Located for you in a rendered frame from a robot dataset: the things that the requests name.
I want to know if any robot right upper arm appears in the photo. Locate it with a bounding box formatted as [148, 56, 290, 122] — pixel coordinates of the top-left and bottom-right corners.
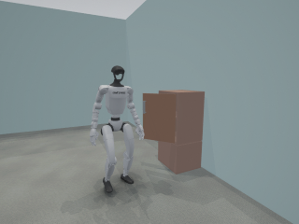
[95, 85, 109, 110]

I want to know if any humanoid robot head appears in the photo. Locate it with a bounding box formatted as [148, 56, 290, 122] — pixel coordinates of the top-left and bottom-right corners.
[110, 65, 125, 87]

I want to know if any handle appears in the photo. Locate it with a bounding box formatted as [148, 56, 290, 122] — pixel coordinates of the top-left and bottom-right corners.
[143, 101, 147, 114]

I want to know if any left robot thigh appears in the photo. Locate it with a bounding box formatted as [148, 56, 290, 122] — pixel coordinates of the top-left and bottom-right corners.
[121, 123, 135, 160]

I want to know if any cupboard door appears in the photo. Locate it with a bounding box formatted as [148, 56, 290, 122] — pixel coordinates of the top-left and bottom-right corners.
[142, 93, 177, 144]

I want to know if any robot right hand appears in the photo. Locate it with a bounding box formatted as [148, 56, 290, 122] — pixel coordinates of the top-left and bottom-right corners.
[90, 128, 99, 146]

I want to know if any robot left upper arm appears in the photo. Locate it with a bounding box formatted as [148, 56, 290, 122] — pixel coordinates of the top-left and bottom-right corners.
[125, 86, 135, 109]

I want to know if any robot left hand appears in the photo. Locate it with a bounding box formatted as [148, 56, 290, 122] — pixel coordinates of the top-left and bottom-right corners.
[135, 124, 145, 140]

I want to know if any robot left forearm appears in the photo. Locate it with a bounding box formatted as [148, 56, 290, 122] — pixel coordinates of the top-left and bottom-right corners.
[130, 108, 141, 126]

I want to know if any robot right forearm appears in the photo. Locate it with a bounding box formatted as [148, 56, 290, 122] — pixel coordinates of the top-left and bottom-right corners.
[91, 103, 100, 129]

